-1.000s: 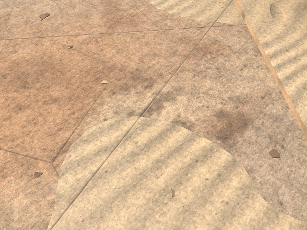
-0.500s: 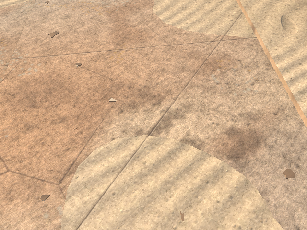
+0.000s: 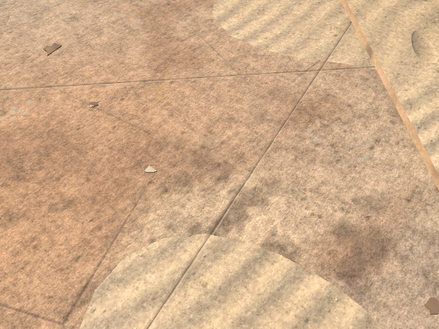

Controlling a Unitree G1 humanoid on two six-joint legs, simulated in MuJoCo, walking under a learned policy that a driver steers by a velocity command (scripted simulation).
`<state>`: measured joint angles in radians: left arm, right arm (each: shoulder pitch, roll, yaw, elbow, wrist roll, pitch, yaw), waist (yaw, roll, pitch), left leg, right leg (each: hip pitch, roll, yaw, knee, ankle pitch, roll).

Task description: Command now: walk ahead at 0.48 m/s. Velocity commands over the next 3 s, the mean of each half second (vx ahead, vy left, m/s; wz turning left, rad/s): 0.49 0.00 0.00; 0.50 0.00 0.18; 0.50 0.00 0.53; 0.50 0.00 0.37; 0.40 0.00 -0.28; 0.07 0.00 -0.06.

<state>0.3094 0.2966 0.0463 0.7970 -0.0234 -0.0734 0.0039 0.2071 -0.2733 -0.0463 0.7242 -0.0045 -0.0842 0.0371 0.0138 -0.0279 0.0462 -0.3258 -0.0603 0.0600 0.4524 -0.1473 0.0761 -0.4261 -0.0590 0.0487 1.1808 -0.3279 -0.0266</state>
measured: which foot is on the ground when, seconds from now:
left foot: down 0.00-0.42, up 0.44-0.92, down 0.94-1.00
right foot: up 0.00-0.38, down 0.40-0.96, up 0.98-1.00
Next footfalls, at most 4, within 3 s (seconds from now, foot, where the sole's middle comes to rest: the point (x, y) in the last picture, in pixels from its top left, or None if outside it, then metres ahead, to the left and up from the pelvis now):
0.40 right None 0.41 -0.15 -0.77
0.94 left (197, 256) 0.69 0.10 -0.77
1.44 right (235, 179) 1.01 -0.02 -0.77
1.94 left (135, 158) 1.10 0.36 -0.77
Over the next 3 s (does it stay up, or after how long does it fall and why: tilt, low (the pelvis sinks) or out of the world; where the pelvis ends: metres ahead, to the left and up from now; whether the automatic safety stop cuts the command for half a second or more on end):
stays up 1.35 0.35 0.00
